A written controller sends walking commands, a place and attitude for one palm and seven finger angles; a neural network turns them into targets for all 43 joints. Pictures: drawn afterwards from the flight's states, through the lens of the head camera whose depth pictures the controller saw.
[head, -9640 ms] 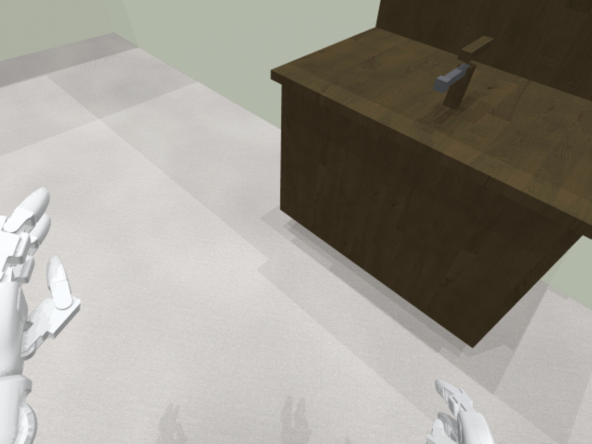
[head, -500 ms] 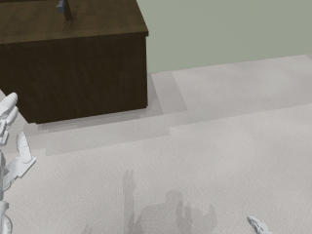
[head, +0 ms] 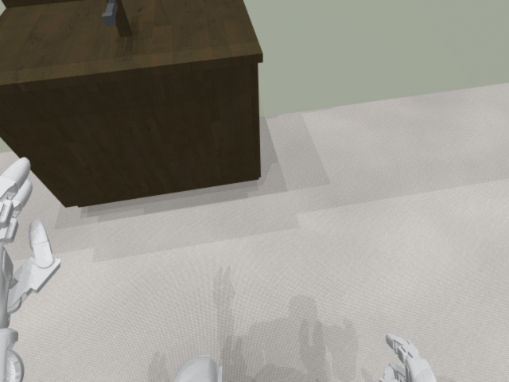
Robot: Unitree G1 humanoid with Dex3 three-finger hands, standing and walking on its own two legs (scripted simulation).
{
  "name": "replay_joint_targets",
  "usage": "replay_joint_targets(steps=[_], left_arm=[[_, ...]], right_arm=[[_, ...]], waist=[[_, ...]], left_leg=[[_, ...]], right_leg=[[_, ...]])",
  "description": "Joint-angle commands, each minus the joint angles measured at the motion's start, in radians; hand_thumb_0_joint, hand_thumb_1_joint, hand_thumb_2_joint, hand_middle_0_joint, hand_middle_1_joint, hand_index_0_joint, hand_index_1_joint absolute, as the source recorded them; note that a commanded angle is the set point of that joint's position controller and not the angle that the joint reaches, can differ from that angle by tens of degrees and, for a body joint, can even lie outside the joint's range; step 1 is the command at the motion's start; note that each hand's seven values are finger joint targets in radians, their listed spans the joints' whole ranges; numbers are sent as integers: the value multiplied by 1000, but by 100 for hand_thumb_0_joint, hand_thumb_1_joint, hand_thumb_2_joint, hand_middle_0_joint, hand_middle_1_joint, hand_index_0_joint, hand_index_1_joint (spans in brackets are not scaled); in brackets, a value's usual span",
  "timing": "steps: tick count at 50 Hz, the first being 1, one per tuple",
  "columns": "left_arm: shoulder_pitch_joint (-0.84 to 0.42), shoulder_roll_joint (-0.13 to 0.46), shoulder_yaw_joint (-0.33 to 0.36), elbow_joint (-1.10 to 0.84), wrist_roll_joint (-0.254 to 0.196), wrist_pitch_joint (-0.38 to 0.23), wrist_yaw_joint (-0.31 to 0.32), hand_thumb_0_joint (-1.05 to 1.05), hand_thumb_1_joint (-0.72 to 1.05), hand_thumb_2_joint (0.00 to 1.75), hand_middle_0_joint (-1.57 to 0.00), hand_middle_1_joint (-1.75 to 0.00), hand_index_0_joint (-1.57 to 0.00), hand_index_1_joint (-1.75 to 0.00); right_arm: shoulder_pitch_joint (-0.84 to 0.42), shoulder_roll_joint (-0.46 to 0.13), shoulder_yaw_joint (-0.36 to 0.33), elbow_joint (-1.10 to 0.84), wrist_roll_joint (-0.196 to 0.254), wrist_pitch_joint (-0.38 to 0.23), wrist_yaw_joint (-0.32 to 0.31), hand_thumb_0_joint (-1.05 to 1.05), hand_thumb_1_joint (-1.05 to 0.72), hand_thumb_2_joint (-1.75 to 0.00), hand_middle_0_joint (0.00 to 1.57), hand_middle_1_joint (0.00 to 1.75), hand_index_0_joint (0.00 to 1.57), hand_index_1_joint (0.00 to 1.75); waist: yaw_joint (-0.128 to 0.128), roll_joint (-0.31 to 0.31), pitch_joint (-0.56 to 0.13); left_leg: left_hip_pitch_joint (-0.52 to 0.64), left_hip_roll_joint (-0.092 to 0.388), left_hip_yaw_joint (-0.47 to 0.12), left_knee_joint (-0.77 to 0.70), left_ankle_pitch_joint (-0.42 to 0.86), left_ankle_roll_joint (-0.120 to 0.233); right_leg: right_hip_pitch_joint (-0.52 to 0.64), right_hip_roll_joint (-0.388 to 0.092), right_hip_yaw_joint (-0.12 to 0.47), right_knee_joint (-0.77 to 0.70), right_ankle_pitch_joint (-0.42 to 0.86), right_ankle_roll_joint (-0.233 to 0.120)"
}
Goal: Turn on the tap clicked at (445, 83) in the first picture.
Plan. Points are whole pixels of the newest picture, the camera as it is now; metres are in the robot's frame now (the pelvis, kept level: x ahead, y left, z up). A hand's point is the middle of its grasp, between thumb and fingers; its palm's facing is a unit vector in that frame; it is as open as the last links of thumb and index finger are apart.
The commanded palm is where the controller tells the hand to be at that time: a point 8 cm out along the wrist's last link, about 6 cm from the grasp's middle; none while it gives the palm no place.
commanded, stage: take the last steps up to it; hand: left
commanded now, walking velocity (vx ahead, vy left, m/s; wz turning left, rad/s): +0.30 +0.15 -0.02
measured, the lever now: (109, 19) +1.00 +0.49 +0.08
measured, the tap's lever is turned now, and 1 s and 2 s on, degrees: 0 0 0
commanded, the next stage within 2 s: none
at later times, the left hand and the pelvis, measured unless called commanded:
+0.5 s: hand (63, 163) +0.35 +0.28 +0.17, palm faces +0.37 -0.77 -0.52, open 7.4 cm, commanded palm +0.30 +0.33 +0.18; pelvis +0.13 +0.05 -0.02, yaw -2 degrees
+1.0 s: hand (56, 94) +0.49 +0.35 +0.18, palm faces +0.35 -0.84 -0.41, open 7.4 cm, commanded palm +0.43 +0.40 +0.18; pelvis +0.25 +0.13 -0.01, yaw -4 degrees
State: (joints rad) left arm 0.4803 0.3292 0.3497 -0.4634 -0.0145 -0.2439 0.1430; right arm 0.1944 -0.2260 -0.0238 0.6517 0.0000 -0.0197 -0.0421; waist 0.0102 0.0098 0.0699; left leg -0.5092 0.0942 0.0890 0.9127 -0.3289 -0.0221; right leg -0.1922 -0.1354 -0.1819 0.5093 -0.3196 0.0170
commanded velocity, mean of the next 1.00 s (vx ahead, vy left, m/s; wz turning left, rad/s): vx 0.30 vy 0.13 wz -0.03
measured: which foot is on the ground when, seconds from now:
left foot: up 0.00-0.10, down 0.12-0.44, up 0.46-0.78, down 0.80-1.00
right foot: down 0.00-0.12, up 0.14-0.42, down 0.44-0.80, up 0.82-1.00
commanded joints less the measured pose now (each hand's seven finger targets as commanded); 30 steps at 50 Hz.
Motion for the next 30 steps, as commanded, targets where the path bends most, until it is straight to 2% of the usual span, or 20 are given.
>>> replay_joint_targets(steps=[1, 3, 4, 5, 6, 7, 8, 9, 11, 14, 18, 20, 21, 22, 23, 24, 25, 26, 27, 30], left_arm=[[-43, 219, 148, -284, 2, -64, 39, 0, 90, 90, -20, -30, -20, -30], [-59, 218, 148, -294, 4, -61, 46, 0, 90, 90, -20, -30, -20, -30], [-94, 211, 136, -323, 4, -66, 44, 0, 90, 90, -20, -30, -20, -30], [-105, 223, 150, -328, 1, -75, 43, 0, 90, 90, -20, -30, -20, -30], [-109, 206, 146, -338, -3, -80, 41, 0, 90, 90, -20, -30, -20, -30], [-111, 216, 135, -279, 4, -90, 38, 0, 90, 90, -20, -30, -20, -30], [-107, 264, 173, -279, -5, -93, 32, 0, 90, 90, -20, -30, -20, -30], [-90, 255, 178, -280, -6, -88, 31, 0, 90, 90, -20, -30, -20, -30], [-47, 218, 160, -342, -16, -83, 22, 0, 90, 90, -20, -30, -20, -30], [3, 205, 158, -371, -18, -81, 21, 0, 90, 90, -20, -30, -20, -30], [40, 204, 162, -245, -26, -39, 23, 0, 90, 90, -20, -30, -20, -30], [-3, 201, 155, -190, -19, -19, 22, 0, 90, 90, -20, -30, -20, -30], [-39, 214, 154, -169, -9, -16, 21, 0, 90, 90, -20, -30, -20, -30], [-57, 252, 177, -137, -3, -12, 23, 0, 90, 90, -20, -30, -20, -30], [-92, 237, 168, -112, -28, -9, 19, 0, 90, 90, -20, -30, -20, -30], [-134, 248, 167, -144, -30, -25, 16, 0, 90, 90, -20, -30, -20, -30], [-134, 240, 160, -158, -26, -42, 12, 0, 90, 90, -20, -30, -20, -30], [-106, 228, 150, -172, -15, -55, 10, 0, 90, 90, -20, -30, -20, -30], [-76, 213, 136, -167, -7, -62, 9, 0, 90, 90, -20, -30, -20, -30], [-49, 217, 134, -220, 0, -78, 19, 0, 90, 90, -20, -30, -20, -30]], right_arm=[[-99, -42, -27, -193, -6, -67, -11, 0, -90, -90, 20, 30, 20, 30], [-72, -48, -38, -195, -2, -71, -21, 0, -90, -90, 20, 30, 20, 30], [-55, -61, -49, -201, 3, -76, -26, 0, -90, -90, 20, 30, 20, 30], [-32, -83, -63, -201, 9, -79, -31, 0, -90, -90, 20, 30, 20, 30], [-40, -111, -78, -203, 13, -80, -24, 0, -90, -90, 20, 30, 20, 30], [-31, -102, -73, -205, 14, -88, -14, 0, -90, -90, 20, 30, 20, 30], [-63, -93, -68, -195, 10, -100, -16, 0, -90, -90, 20, 30, 20, 30], [-68, -84, -68, -182, 19, -99, -15, 0, -90, -90, 20, 30, 20, 30], [-76, -76, -62, -174, 28, -107, -7, 0, -90, -90, 20, 30, 20, 30], [-76, -71, -48, -171, 21, -127, -1, 0, -90, -90, 20, 30, 20, 30], [-59, -72, -31, -167, 16, -119, -19, 0, -90, -90, 20, 30, 20, 30], [-72, -73, -29, -160, 17, -101, -30, 0, -90, -90, 20, 30, 20, 30], [-69, -65, -30, -157, 16, -91, -31, 0, -90, -90, 20, 30, 20, 30], [-75, -48, -24, -169, 12, -83, -26, 0, -90, -90, 20, 30, 20, 30], [-95, -81, -35, -175, 14, -83, -10, 0, -90, -90, 20, 30, 20, 30], [-103, -81, -34, -160, 12, -86, -3, 0, -90, -90, 20, 30, 20, 30], [-98, -75, -24, -144, 10, -80, -1, 0, -90, -90, 20, 30, 20, 30], [-100, -67, -16, -133, 7, -73, -1, 0, -90, -90, 20, 30, 20, 30], [-108, -65, -11, -131, 4, -65, 0, 0, -90, -90, 20, 30, 20, 30], [-92, -68, -21, -146, -1, -60, 2, 0, -90, -90, 20, 30, 20, 30]], waist=[[26, -194, -140], [2, -163, -168], [-14, -94, -196], [-36, 59, -238], [-32, 315, -267], [-28, 306, -262], [-17, 319, -244], [-22, 266, -208], [-9, 206, -179], [-3, 234, -189], [-3, 167, -200], [5, 82, -190], [6, -63, -191], [4, -320, -180], [14, -368, -165], [3, -289, -118], [-3, -193, -97], [1, -112, -95], [4, -90, -92], [-7, -114, -127]], left_leg=[[119, -55, 127, -283, 64, 14], [248, -79, 159, -411, 147, 12], [342, -77, 158, -469, 166, 17], [499, -9, 62, -485, 217, 55], [633, 202, -221, -507, 411, 150], [552, 297, -400, -578, 342, 234], [509, 326, -452, -594, 231, 281], [489, 321, -413, -585, 208, 303], [432, 259, -256, -579, 211, 264], [343, 202, -116, -591, 255, 213], [312, 180, -47, -543, 221, 157], [208, 155, -21, -410, 115, 122], [105, 91, 30, -217, 30, 92], [-127, -42, 81, 49, -147, 41], [-223, -61, -36, 259, -187, 18], [-259, -26, -115, 368, -131, 6], [-280, 0, -130, 404, -81, -4], [-266, 18, -121, 395, -42, -11], [-256, 20, -105, 370, -14, -12], [-131, 31, -34, 79, 28, -6]], right_leg=[[104, -180, 148, -116, 472, -122], [91, -148, 110, -40, 398, -90], [64, -119, 80, 91, 407, -67], [-66, -75, 49, 290, 335, -32], [-299, 39, 16, 538, -136, 11], [-359, 76, 84, 724, -357, -5], [-424, 43, 145, 801, -315, -3], [-481, 9, 163, 816, -276, 3], [-487, -10, 134, 728, -213, 11], [-328, 14, 64, 481, -120, 15], [-120, 76, -17, 164, -37, 16], [39, 68, 1, 3, 31, 1], [119, -33, 160, -100, 21, -47], [230, -251, 563, -199, 75, -154], [234, -354, 743, -263, 46, -184], [200, -371, 714, -263, 34, -208], [188, -355, 590, -239, 110, -208], [166, -304, 437, -210, 239, -183], [148, -266, 329, -191, 349, -161], [130, -223, 169, -153, 491, -139]])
